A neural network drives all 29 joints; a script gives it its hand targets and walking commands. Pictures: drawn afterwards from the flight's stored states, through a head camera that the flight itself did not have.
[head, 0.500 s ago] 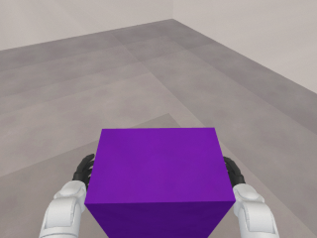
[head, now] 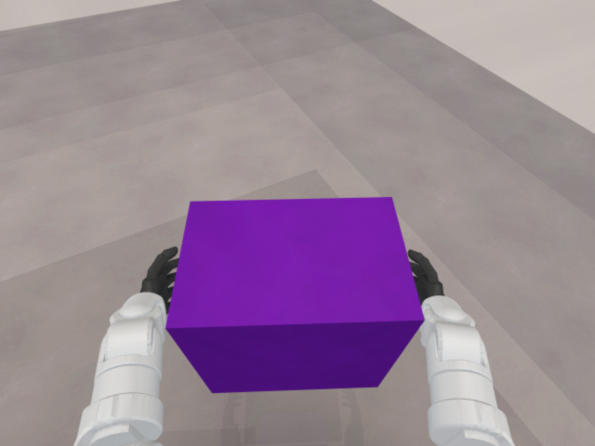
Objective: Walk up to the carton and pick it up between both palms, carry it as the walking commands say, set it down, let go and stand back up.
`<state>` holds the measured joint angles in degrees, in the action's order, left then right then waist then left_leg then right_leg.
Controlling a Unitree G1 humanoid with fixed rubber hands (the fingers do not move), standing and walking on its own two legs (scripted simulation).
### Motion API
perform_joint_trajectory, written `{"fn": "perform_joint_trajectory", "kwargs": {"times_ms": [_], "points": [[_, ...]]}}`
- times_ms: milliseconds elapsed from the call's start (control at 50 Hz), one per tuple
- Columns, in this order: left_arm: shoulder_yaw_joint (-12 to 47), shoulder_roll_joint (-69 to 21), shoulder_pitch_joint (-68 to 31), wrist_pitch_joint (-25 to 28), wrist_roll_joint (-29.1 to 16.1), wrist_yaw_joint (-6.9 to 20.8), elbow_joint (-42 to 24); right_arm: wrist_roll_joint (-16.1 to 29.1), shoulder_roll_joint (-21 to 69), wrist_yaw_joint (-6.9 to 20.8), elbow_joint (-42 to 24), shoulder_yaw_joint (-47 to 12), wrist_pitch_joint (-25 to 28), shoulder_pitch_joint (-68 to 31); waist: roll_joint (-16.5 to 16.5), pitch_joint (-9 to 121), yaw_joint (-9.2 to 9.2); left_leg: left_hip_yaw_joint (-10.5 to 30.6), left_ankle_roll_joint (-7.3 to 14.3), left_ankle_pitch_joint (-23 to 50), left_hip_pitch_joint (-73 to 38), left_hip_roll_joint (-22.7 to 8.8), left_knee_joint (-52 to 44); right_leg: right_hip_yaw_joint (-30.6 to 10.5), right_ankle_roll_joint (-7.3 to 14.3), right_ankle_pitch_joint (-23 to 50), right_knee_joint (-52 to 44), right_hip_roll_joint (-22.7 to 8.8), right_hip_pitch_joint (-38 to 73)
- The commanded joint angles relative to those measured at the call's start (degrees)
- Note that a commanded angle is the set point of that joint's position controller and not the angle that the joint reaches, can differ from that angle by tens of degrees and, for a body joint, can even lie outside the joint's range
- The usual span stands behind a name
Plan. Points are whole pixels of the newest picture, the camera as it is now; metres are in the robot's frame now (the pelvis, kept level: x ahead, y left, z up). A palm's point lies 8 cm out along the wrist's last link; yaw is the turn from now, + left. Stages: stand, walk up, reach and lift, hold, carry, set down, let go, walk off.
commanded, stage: set down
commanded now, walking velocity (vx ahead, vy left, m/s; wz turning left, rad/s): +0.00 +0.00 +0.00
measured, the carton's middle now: (293, 304) +0.36 +0.00 -0.06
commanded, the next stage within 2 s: none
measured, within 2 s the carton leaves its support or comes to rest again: neither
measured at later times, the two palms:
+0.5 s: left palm (174, 323) +0.34 +0.20 -0.10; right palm (406, 315) +0.35 -0.19 -0.09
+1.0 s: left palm (200, 336) +0.36 +0.17 -0.19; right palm (404, 335) +0.35 -0.21 -0.19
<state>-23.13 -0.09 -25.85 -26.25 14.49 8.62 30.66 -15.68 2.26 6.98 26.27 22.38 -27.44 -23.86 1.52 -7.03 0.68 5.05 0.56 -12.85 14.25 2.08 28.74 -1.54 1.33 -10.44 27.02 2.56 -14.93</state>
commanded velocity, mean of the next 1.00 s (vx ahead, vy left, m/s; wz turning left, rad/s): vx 0.00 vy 0.00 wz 0.00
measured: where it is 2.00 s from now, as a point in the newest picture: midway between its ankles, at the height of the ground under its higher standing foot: outside the picture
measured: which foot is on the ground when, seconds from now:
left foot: down 0.00-1.00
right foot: down 0.00-1.00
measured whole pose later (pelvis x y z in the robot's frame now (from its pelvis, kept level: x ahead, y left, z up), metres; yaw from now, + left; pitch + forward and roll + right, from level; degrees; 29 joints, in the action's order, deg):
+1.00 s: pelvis -0.04 +0.01 -0.12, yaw -1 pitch +32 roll +2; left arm -23.2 0.9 -36.2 -16.9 5.8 1.0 36.1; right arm -6.8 -5.4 4.0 35.7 20.8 -18.5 -37.6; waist 0.5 8.0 0.9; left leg 4.3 -1.2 -23.1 77.7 6.3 68.5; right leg -6.4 -1.3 -20.8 68.6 5.0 -79.9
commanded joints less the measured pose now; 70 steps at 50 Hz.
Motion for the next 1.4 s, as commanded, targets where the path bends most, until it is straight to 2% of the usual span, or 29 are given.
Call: {"fn": "perform_joint_trajectory", "kwargs": {"times_ms": [0, 40, 60, 100, 120, 140, 160, 240, 300, 340, 360, 440, 520, 620, 680, 700, 720, 780, 840, 860, 940, 960, 980, 1000, 1120, 1220, 1260, 1280, 1380], "points": [[24.7, -48.2, -14.4, 2.1, -5.3, 11.4, 3.3, 6.2, 44.5, 9.8, 0.0, -25.9, 2.7, -18.4, -3.9, 23.2, 3.70, 0.7, 3.2, 9.0, 0.7, 2.7, -4.1, -1.4, 0.0, 11.3, -2.3, 1.9, 7.6], [26.8, -46.4, -11.0, 3.3, -6.4, 11.0, 0.2, 6.8, 45.0, 9.1, -1.9, -28.2, 3.2, -12.9, -3.0, 28.5, 3.23, 0.3, 3.0, 15.7, 0.0, 2.7, -3.2, -1.9, -0.6, 20.8, -1.0, 1.7, 10.6], [27.2, -46.6, -9.5, 4.0, -6.4, 10.7, -1.2, 8.9, 46.6, 9.0, -4.4, -30.7, 4.0, -14.2, -4.4, 32.1, 0.65, 0.3, 2.6, 18.0, 2.1, 3.4, -2.3, -2.3, -0.9, 25.5, 0.5, 1.7, 13.3], [31.5, -47.1, -7.9, 6.9, -8.5, 9.5, -5.2, 11.6, 46.3, 8.5, -7.7, -34.5, 6.9, -12.2, -3.5, 38.0, 0.94, 1.1, 2.2, 27.5, 3.3, 3.0, -1.0, -3.5, -1.2, 38.5, 3.2, 1.5, 14.1], [31.9, -48.7, -5.5, 8.3, -8.6, 8.3, -6.0, 13.1, 45.4, 8.6, -9.6, -36.3, 9.1, -13.4, -0.5, 40.9, -1.11, 1.2, 1.4, 32.4, 5.1, 3.0, -0.1, -4.0, -0.9, 42.6, 4.8, 1.2, 13.6], [32.3, -46.7, -4.8, 9.9, -8.8, 7.6, -5.9, 13.2, 45.1, 8.2, -10.6, -37.7, 10.7, -13.5, -3.4, 42.3, -2.11, 1.5, 1.4, 33.3, 6.8, 2.8, 1.1, -4.1, -1.5, 43.6, 6.2, 1.3, 12.5], [32.2, -47.1, -4.7, 11.1, -8.6, 6.5, -5.0, 14.5, 44.1, 7.7, -11.2, -38.5, 12.9, -15.0, -0.4, 43.2, -2.67, 1.4, 0.9, 33.5, 8.7, 3.0, 2.1, -4.9, -0.8, 43.8, 7.0, 0.7, 10.8], [33.0, -45.3, -3.9, 16.1, -8.5, 3.3, -5.8, 13.7, 42.4, 6.7, -7.6, -38.5, 17.7, -11.6, -3.4, 45.7, -3.08, 1.2, -0.6, 33.2, 15.0, 3.0, 6.4, -4.6, -1.1, 40.9, 10.6, 1.5, 2.8], [31.9, -42.7, -8.6, 17.3, -8.3, 2.8, -6.1, 13.2, 40.4, 5.9, -3.1, -36.3, 18.7, -13.7, -2.5, 44.9, -2.18, 0.2, -0.3, 22.4, 16.4, 2.9, 10.2, -3.9, -1.8, 23.2, 12.8, 2.5, -7.5], [32.9, -44.7, -13.4, 16.2, -9.4, 3.0, -3.6, 11.3, 39.3, 5.6, 1.4, -33.2, 17.8, -14.6, -1.6, 41.7, 0.94, 0.2, -0.2, 11.6, 18.5, 2.9, 10.2, -3.1, -1.5, 10.1, 13.6, 3.1, -11.8], [32.9, -44.9, -12.5, 15.1, -9.1, 3.5, -2.1, 10.0, 38.1, 5.6, 4.7, -30.8, 16.9, -12.6, -0.9, 40.0, 2.54, -0.1, -0.4, 10.4, 21.3, 2.9, 10.3, -2.9, -1.1, 9.2, 13.6, 3.0, -12.4], [35.3, -44.8, -5.8, 13.9, -9.6, 3.7, -2.3, 10.6, 39.6, 6.2, 4.8, -32.2, 16.1, -5.0, 1.2, 45.1, 2.54, 0.7, -1.7, 26.3, 19.0, 3.4, 13.1, -2.8, -1.3, 22.7, 15.5, 3.6, -14.5], [34.1, -49.0, -11.5, 14.6, -11.4, 3.2, -1.7, 13.6, 37.8, 7.2, 1.0, -31.9, 18.1, -17.5, 5.0, 51.0, 1.02, 0.9, -2.6, 27.9, 19.7, 3.2, 16.4, -2.6, -0.6, 19.6, 19.5, 3.2, -21.9], [32.5, -47.9, -21.6, 17.2, -11.8, 1.4, -1.6, 16.1, 36.6, 7.8, -3.1, -33.4, 19.6, -32.1, -2.0, 53.0, -0.32, -0.1, -1.8, 11.1, 32.8, 4.0, 20.9, -1.8, -1.1, 8.2, 25.2, 3.0, -27.7], [31.8, -47.4, -25.7, 17.0, -11.0, 0.8, 0.8, 15.0, 38.6, 7.7, 0.7, -32.5, 18.3, -34.3, -4.9, 55.3, 1.48, -1.3, -0.8, 0.4, 39.5, 4.8, 24.3, -1.0, -1.5, -0.2, 28.8, 3.0, -29.3], [31.2, -46.4, -29.0, 16.3, -10.4, 1.5, 1.2, 15.1, 39.3, 7.6, 0.6, -33.3, 17.6, -37.1, -4.1, 55.9, -0.54, -1.8, -0.3, -2.9, 41.8, 5.2, 25.7, -1.6, -1.7, -3.2, 29.2, 2.8, -29.5], [31.8, -47.6, -29.1, 15.4, -11.0, 1.6, 1.6, 14.3, 39.3, 7.6, 3.0, -32.7, 16.3, -35.2, -6.3, 56.8, 1.43, -1.5, -0.1, -5.4, 40.3, 4.7, 25.5, -0.9, -2.0, -5.7, 29.7, 3.3, -29.8], [28.9, -48.3, -31.2, 12.3, -10.3, 2.7, 5.4, 14.4, 41.3, 8.4, 6.2, -32.5, 13.1, -39.1, -6.6, 53.6, -0.77, -2.4, 0.4, -11.3, 43.5, 5.1, 27.4, -2.2, -1.9, -13.4, 29.9, 2.8, -34.6], [30.2, -51.1, -40.1, 10.3, -13.2, 4.6, 4.2, 14.3, 44.5, 9.2, 8.6, -32.1, 10.4, -42.9, -6.8, 56.1, 1.08, -3.9, -0.2, -15.1, 45.8, 5.6, 29.5, -2.2, -1.7, -17.7, 29.4, 2.6, -34.1], [29.9, -51.0, -40.0, 9.7, -13.4, 5.1, 4.6, 15.1, 45.7, 9.3, 7.8, -33.5, 9.7, -44.9, -7.8, 56.0, -0.57, -3.9, 0.1, -14.6, 46.6, 5.5, 30.3, -2.1, -2.1, -17.6, 30.4, 2.5, -34.3], [32.3, -53.0, -44.4, 9.1, -15.7, 6.0, 1.0, 16.5, 47.4, 9.5, 6.3, -32.9, 9.5, -46.9, -4.4, 65.1, 0.65, -3.8, -0.4, -7.6, 47.6, 6.1, 33.9, -0.9, -2.0, -7.8, 35.5, 3.1, -34.1], [33.9, -54.6, -45.0, 9.4, -16.9, 6.2, 0.2, 17.0, 48.2, 9.5, 4.3, -33.1, 10.0, -46.4, -3.2, 69.0, 2.92, -4.0, -0.7, -4.7, 46.7, 6.3, 34.8, -1.0, -1.9, -3.4, 36.1, 3.5, -32.5], [33.2, -54.4, -43.2, 9.4, -16.7, 5.9, 1.5, 18.0, 47.3, 9.4, 4.4, -33.9, 10.2, -48.1, -2.5, 68.6, 0.68, -3.6, -0.4, -2.8, 46.5, 6.2, 35.6, -0.2, -2.3, -2.1, 38.5, 3.4, -35.8], [33.6, -54.3, -42.5, 9.6, -16.5, 6.0, 1.5, 17.7, 47.3, 9.4, 3.5, -33.0, 10.6, -47.0, -1.8, 69.4, 2.37, -3.9, -0.7, -1.5, 47.7, 6.6, 37.0, -0.8, -2.3, -0.3, 38.7, 3.4, -35.7], [27.9, -51.3, -40.6, 9.8, -12.1, 4.8, 7.8, 15.3, 43.3, 9.4, 11.4, -28.0, 10.9, -45.1, 0.7, 60.6, 0.00, -4.0, -1.1, -5.8, 55.7, 6.4, 38.0, -0.7, -1.3, -4.5, 40.7, 3.4, -45.3], [28.8, -50.9, -37.9, 10.8, -12.2, 3.8, 7.1, 15.5, 40.9, 9.8, 12.3, -27.5, 12.3, -41.8, 2.9, 63.3, 1.48, -3.8, -2.2, 0.9, 55.2, 6.4, 40.5, -0.2, -1.5, 2.3, 43.7, 3.3, -49.3], [29.3, -51.4, -40.4, 12.2, -14.5, 3.4, 4.8, 16.5, 42.1, 9.2, 11.2, -29.6, 13.1, -43.1, -2.3, 66.4, 2.05, -3.7, -2.4, 2.2, 57.7, 6.7, 41.8, 0.5, -2.0, 4.3, 45.0, 3.8, -46.5], [29.9, -50.8, -40.3, 12.5, -14.4, 3.5, 5.1, 17.0, 40.5, 9.0, 7.9, -30.2, 13.9, -45.7, 0.5, 69.2, 2.03, -3.5, -2.3, 4.4, 57.0, 6.5, 42.9, 0.2, -2.0, 6.5, 46.4, 3.5, -47.2], [34.0, -50.0, -43.4, 14.4, -18.4, 2.3, 0.1, 19.7, 41.7, 7.4, 2.6, -34.6, 15.5, -47.3, -3.6, 77.5, 2.81, -4.2, -2.1, 6.9, 61.1, 7.5, 47.9, 0.4, -2.7, 11.1, 50.4, 4.1, -44.4]]}}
